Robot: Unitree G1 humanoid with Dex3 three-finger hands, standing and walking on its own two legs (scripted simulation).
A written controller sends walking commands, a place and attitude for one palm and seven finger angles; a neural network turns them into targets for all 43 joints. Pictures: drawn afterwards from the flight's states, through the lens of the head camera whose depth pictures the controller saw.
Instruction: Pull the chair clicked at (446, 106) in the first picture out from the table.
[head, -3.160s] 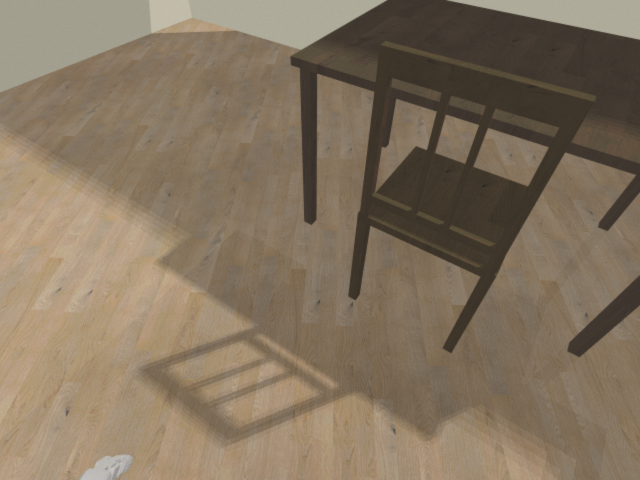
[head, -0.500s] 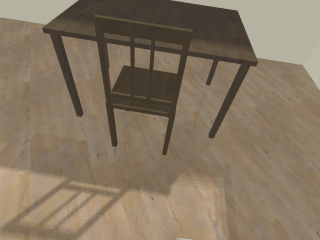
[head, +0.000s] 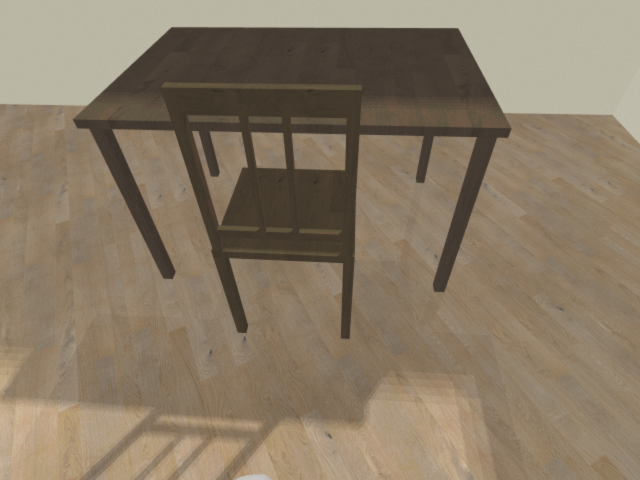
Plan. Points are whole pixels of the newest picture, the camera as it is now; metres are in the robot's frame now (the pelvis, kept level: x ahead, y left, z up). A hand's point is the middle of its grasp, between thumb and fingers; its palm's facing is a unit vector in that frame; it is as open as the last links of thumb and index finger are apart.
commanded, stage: take the last steps up to it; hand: left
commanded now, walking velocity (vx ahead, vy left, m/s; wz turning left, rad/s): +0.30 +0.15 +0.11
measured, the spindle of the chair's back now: (254, 178) +0.78 +0.20 -0.08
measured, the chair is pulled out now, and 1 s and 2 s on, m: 0.00 0.00 0.00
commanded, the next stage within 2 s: come to a stop and stand still in 0.68 s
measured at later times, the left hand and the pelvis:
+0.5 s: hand (137, 436) +0.23 +0.31 -0.17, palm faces +0.10 -0.97 -0.21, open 7.4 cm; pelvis +0.18 +0.12 -0.01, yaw +1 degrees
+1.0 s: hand (141, 398) +0.30 +0.34 -0.19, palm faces +0.08 -0.99 -0.15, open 7.4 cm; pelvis +0.34 +0.18 -0.01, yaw +0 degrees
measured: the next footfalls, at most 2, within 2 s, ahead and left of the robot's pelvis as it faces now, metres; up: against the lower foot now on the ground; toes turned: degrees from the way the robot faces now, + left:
left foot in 0.22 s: +0.24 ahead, +0.21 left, +0.00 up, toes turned +10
right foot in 0.62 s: +0.31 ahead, +0.03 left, +0.00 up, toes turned -7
